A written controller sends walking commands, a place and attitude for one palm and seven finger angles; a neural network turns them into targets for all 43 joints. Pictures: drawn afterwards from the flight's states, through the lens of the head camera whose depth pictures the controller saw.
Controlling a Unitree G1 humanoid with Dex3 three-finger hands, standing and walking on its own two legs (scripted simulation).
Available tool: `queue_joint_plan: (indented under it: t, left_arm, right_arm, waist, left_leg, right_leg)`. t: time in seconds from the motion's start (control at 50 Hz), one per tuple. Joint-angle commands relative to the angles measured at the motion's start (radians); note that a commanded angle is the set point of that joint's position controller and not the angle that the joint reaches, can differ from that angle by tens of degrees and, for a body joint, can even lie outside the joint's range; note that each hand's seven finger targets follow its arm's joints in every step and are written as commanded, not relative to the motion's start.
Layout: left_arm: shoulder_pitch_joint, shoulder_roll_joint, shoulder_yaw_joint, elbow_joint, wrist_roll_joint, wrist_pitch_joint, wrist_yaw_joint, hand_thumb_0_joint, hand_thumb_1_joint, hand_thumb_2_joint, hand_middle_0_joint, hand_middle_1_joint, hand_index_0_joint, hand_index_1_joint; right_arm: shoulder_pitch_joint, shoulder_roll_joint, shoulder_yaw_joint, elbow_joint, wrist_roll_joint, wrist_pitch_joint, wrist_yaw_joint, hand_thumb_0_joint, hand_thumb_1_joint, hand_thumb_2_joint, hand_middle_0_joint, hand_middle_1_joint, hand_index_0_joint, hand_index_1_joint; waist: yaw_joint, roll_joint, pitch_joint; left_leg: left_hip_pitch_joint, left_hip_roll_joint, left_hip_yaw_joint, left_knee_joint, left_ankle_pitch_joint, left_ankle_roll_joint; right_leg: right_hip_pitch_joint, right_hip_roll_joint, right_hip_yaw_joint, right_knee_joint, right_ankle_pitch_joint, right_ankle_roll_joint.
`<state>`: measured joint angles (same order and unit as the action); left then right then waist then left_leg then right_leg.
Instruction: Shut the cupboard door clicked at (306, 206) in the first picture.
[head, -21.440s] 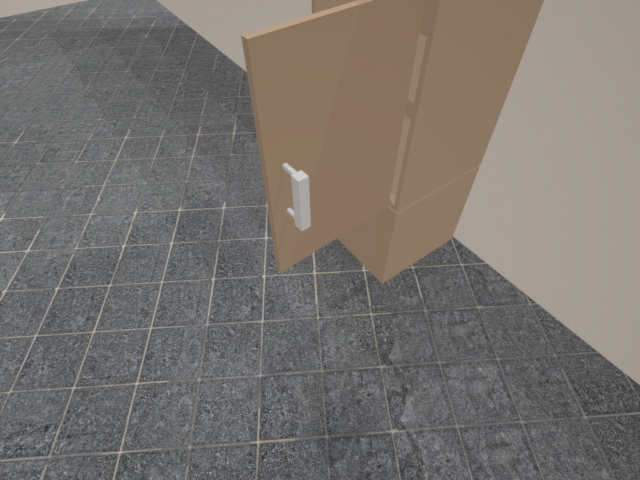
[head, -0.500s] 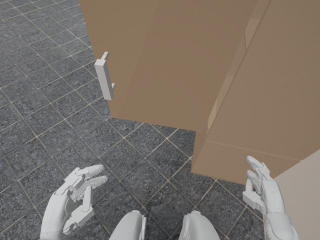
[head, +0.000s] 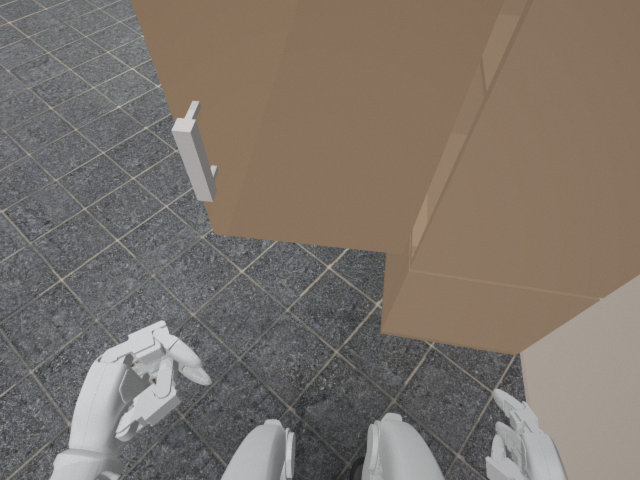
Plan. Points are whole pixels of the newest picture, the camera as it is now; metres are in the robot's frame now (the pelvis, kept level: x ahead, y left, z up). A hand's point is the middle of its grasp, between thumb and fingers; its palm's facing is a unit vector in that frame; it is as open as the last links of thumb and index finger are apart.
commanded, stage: raise the hand and make a fist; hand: left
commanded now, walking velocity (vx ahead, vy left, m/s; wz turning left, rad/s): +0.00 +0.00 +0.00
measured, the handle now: (201, 153) +0.55 +0.21 +0.04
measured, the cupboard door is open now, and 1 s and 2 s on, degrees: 93 93 93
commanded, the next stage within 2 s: bring the fist close to the handle in 0.92 s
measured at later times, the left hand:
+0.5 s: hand (159, 371) +0.23 +0.19 +0.04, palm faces -0.06 -1.00 -0.04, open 3.1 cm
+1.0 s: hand (162, 369) +0.23 +0.18 +0.04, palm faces -0.06 -1.00 -0.04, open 3.1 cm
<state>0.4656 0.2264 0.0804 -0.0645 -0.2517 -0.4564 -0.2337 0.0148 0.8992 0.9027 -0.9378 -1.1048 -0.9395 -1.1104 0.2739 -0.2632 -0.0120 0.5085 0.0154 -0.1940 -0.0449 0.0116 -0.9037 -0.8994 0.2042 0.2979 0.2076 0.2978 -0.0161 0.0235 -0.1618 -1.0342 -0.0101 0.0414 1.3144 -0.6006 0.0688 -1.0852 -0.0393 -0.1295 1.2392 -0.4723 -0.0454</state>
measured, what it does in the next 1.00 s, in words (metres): stands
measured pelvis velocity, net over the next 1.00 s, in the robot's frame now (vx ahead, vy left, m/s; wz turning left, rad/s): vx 0.01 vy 0.00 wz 0.00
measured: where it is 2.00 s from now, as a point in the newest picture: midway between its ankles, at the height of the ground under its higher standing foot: outside the picture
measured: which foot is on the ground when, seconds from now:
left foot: down 0.00-1.00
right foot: down 0.00-1.00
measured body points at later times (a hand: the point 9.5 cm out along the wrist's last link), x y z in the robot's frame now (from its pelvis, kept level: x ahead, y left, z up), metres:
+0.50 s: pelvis +0.01 +0.00 +0.00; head +0.10 +0.02 +0.44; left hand +0.23 +0.24 +0.05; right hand +0.21 -0.22 -0.07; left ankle +0.02 +0.08 -0.62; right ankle +0.07 -0.10 -0.62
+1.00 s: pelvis +0.01 +0.00 +0.00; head +0.10 +0.01 +0.44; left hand +0.23 +0.24 +0.05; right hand +0.20 -0.24 -0.07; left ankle +0.02 +0.08 -0.62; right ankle +0.07 -0.10 -0.62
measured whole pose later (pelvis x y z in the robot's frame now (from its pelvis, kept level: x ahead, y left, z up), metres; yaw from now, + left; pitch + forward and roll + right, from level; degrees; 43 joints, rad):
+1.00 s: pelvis +0.01 +0.00 +0.00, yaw +0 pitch +19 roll -3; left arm 0.39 0.26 0.15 -0.01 -0.29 -0.44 -0.30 0.02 0.90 0.90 -1.30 -1.50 -1.30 -1.50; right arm 0.23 -0.25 0.01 0.46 0.02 -0.16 -0.04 0.01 -0.90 -0.90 0.20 0.30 0.21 0.30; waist -0.01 0.03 -0.17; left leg -1.03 -0.01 0.03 1.31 -0.61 0.06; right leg -1.08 -0.03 -0.14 1.23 -0.48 -0.05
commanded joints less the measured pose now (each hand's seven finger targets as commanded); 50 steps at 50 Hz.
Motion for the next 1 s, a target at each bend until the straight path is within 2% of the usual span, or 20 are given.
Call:
queue_joint_plan:
  t: [0.0,0.04,0.1,0.18,0.2,0.24,0.26,0.28,0.32,0.34,0.36,0.42,0.5,0.54,0.56,0.62,0.64,0.82,0.94,0.98]
  left_arm:
    - [0.0,0.094,0.065,-0.229,-0.017,-0.084,0.001,0.0,0.9,0.9,-1.117,-1.3,-1.117,-1.3]
    - [-0.006,0.108,0.08,-0.222,-0.014,-0.08,0.007,0.0,0.9,0.9,-1.153,-1.34,-1.153,-1.34]
    - [0.002,0.09,0.073,-0.204,-0.017,-0.074,0.002,0.0,0.9,0.9,-1.208,-1.4,-1.208,-1.4]
    - [-0.028,0.093,0.065,-0.204,-0.014,-0.061,-0.021,0.0,0.9,0.9,-1.282,-1.48,-1.282,-1.48]
    - [-0.029,0.1,0.073,-0.189,-0.015,-0.054,-0.024,0.0,0.9,0.9,-1.3,-1.5,-1.3,-1.5]
    - [-0.055,0.112,0.088,-0.164,-0.022,-0.044,-0.036,0.0,0.9,0.9,-1.3,-1.5,-1.3,-1.5]
    - [-0.07,0.116,0.09,-0.187,-0.022,-0.047,-0.041,0.0,0.9,0.9,-1.3,-1.5,-1.3,-1.5]
    - [-0.073,0.117,0.094,-0.189,-0.026,-0.046,-0.044,0.0,0.9,0.9,-1.3,-1.5,-1.3,-1.5]
    - [-0.077,0.119,0.107,-0.182,-0.035,-0.044,-0.048,0.0,0.9,0.9,-1.3,-1.5,-1.3,-1.5]
    - [-0.085,0.14,0.12,-0.181,-0.034,-0.042,-0.05,0.0,0.9,0.9,-1.3,-1.5,-1.3,-1.5]
    - [-0.085,0.135,0.122,-0.183,-0.039,-0.04,-0.053,0.0,0.9,0.9,-1.3,-1.5,-1.3,-1.5]
    - [-0.084,0.13,0.127,-0.157,-0.047,-0.032,-0.062,0.0,0.9,0.9,-1.3,-1.5,-1.3,-1.5]
    - [-0.102,0.146,0.147,-0.139,-0.061,-0.028,-0.079,0.0,0.9,0.9,-1.3,-1.5,-1.3,-1.5]
    - [-0.091,0.148,0.151,-0.132,-0.065,-0.027,-0.083,0.0,0.9,0.9,-1.3,-1.5,-1.3,-1.5]
    - [-0.088,0.14,0.144,-0.142,-0.068,-0.029,-0.087,0.0,0.9,0.9,-1.3,-1.5,-1.3,-1.5]
    - [-0.076,0.133,0.138,-0.145,-0.066,-0.035,-0.078,0.0,0.9,0.9,-1.3,-1.5,-1.3,-1.5]
    - [-0.082,0.149,0.153,-0.128,-0.068,-0.033,-0.077,0.0,0.9,0.9,-1.3,-1.5,-1.3,-1.5]
    - [-0.077,0.143,0.142,-0.143,-0.054,-0.053,-0.057,0.0,0.9,0.9,-1.3,-1.5,-1.3,-1.5]
    - [-0.096,0.149,0.143,-0.125,-0.055,-0.048,-0.059,0.0,0.9,0.9,-1.3,-1.5,-1.3,-1.5]
    - [-0.093,0.139,0.133,-0.131,-0.052,-0.051,-0.063,0.0,0.9,0.9,-1.3,-1.5,-1.3,-1.5]
  right_arm:
    - [-0.078,-0.112,-0.047,-0.192,0.003,-0.059,-0.008,0.0,-0.9,-0.9,0.2,0.3,0.2,0.3]
    - [-0.075,-0.112,-0.048,-0.195,0.001,-0.047,-0.008,0.0,-0.9,-0.9,0.2,0.3,0.2,0.3]
    - [-0.07,-0.11,-0.049,-0.197,0.002,-0.033,-0.004,0.0,-0.9,-0.9,0.2,0.3,0.2,0.3]
    - [-0.068,-0.114,-0.046,-0.203,0.002,-0.02,-0.001,0.0,-0.9,-0.9,0.2,0.3,0.2,0.3]
    - [-0.063,-0.116,-0.044,-0.202,0.002,-0.017,-0.001,0.0,-0.9,-0.9,0.2,0.3,0.2,0.3]
    - [-0.065,-0.119,-0.041,-0.204,0.002,-0.011,-0.004,0.0,-0.9,-0.9,0.2,0.3,0.2,0.3]
    - [-0.068,-0.122,-0.041,-0.209,0.003,-0.012,-0.004,0.0,-0.9,-0.9,0.2,0.3,0.2,0.3]
    - [-0.068,-0.118,-0.039,-0.21,0.003,-0.012,-0.004,0.0,-0.9,-0.9,0.2,0.3,0.2,0.3]
    - [-0.066,-0.118,-0.037,-0.208,0.004,-0.014,-0.005,0.0,-0.9,-0.9,0.2,0.3,0.2,0.3]
    - [-0.069,-0.119,-0.036,-0.204,0.003,-0.014,-0.006,0.0,-0.9,-0.9,0.2,0.3,0.2,0.3]
    - [-0.066,-0.118,-0.034,-0.206,0.004,-0.015,-0.005,0.0,-0.9,-0.9,0.2,0.3,0.2,0.3]
    - [-0.063,-0.118,-0.035,-0.199,0.007,-0.016,-0.004,0.0,-0.9,-0.9,0.2,0.3,0.2,0.3]
    - [-0.066,-0.12,-0.035,-0.194,0.01,-0.02,-0.007,0.0,-0.9,-0.9,0.2,0.3,0.2,0.3]
    - [-0.069,-0.122,-0.037,-0.193,0.012,-0.024,-0.008,0.0,-0.9,-0.9,0.2,0.3,0.2,0.3]
    - [-0.069,-0.119,-0.037,-0.194,0.012,-0.026,-0.006,0.0,-0.9,-0.9,0.2,0.3,0.2,0.3]
    - [-0.066,-0.119,-0.041,-0.19,0.013,-0.028,-0.004,0.0,-0.9,-0.9,0.2,0.3,0.2,0.3]
    - [-0.067,-0.12,-0.041,-0.187,0.011,-0.027,-0.005,0.0,-0.9,-0.9,0.2,0.3,0.2,0.3]
    - [-0.068,-0.122,-0.042,-0.192,0.011,-0.021,-0.002,0.0,-0.9,-0.9,0.2,0.3,0.2,0.3]
    - [-0.063,-0.124,-0.038,-0.195,0.01,-0.015,-0.007,0.0,-0.9,-0.9,0.2,0.3,0.2,0.3]
    - [-0.063,-0.123,-0.037,-0.194,0.012,-0.016,-0.005,0.0,-0.9,-0.9,0.2,0.3,0.2,0.3]
  waist:
    - [0.024,0.026,-0.238]
    - [0.023,0.028,-0.235]
    - [0.015,0.015,-0.236]
    - [0.006,0.051,-0.238]
    - [0.004,0.04,-0.229]
    - [-0.002,0.011,-0.208]
    - [0.003,0.033,-0.236]
    - [0.006,0.044,-0.235]
    - [0.006,0.026,-0.243]
    - [0.01,0.05,-0.247]
    - [0.013,0.054,-0.258]
    - [0.006,0.021,-0.256]
    - [0.01,0.012,-0.266]
    - [0.016,0.011,-0.269]
    - [0.016,0.03,-0.28]
    - [0.012,0.02,-0.269]
    - [0.012,0.005,-0.263]
    - [0.014,0.046,-0.252]
    - [0.003,0.008,-0.237]
    - [0.003,0.024,-0.249]
  left_leg:
    - [0.105,0.002,-0.123,-0.261,0.222,-0.062]
    - [0.106,0.002,-0.121,-0.257,0.249,-0.062]
    - [0.107,0.002,-0.118,-0.248,0.262,-0.065]
    - [0.128,0.005,-0.119,-0.242,0.292,-0.068]
    - [0.122,0.005,-0.123,-0.244,0.287,-0.07]
    - [0.107,0.006,-0.125,-0.241,0.266,-0.066]
    - [0.112,0.005,-0.123,-0.239,0.259,-0.065]
    - [0.116,0.005,-0.125,-0.243,0.259,-0.068]
    - [0.111,0.004,-0.124,-0.24,0.259,-0.068]
    - [0.118,0.004,-0.123,-0.234,0.28,-0.068]
    - [0.122,0.003,-0.123,-0.239,0.29,-0.071]
    - [0.111,0.004,-0.12,-0.234,0.289,-0.068]
    - [0.086,0.001,-0.115,-0.229,0.279,-0.066]
    - [0.089,0.001,-0.114,-0.227,0.295,-0.064]
    - [0.097,0.0,-0.111,-0.228,0.303,-0.064]
    - [0.102,0.002,-0.111,-0.234,0.303,-0.065]
    - [0.087,0.002,-0.112,-0.228,0.305,-0.063]
    - [0.097,0.001,-0.11,-0.247,0.26,-0.065]
    - [0.083,0.001,-0.113,-0.24,0.239,-0.059]
    - [0.091,0.001,-0.112,-0.24,0.243,-0.06]
  right_leg:
    - [0.248,0.035,0.075,-0.152,0.037,0.003]
    - [0.253,0.042,0.073,-0.146,0.062,0.002]
    - [0.261,0.042,0.074,-0.151,0.083,0.006]
    - [0.246,0.045,0.069,-0.144,0.115,0.005]
    - [0.246,0.046,0.066,-0.147,0.11,0.005]
    - [0.242,0.053,0.066,-0.151,0.094,0.003]
    - [0.247,0.047,0.071,-0.15,0.088,0.005]
    - [0.248,0.048,0.071,-0.152,0.087,0.003]
    - [0.256,0.048,0.072,-0.153,0.088,0.006]
    - [0.254,0.052,0.072,-0.146,0.104,0.001]
    - [0.258,0.049,0.068,-0.143,0.113,0.002]
    - [0.265,0.049,0.072,-0.153,0.117,0.007]
    - [0.291,0.045,0.084,-0.158,0.105,0.008]
    - [0.296,0.047,0.085,-0.155,0.113,0.004]
    - [0.298,0.044,0.088,-0.156,0.126,0.006]
    - [0.291,0.043,0.084,-0.16,0.122,0.008]
    - [0.294,0.046,0.084,-0.155,0.124,0.006]
    - [0.269,0.041,0.083,-0.163,0.077,0.007]
    - [0.27,0.046,0.085,-0.17,0.063,0.007]
    - [0.27,0.042,0.085,-0.17,0.067,0.008]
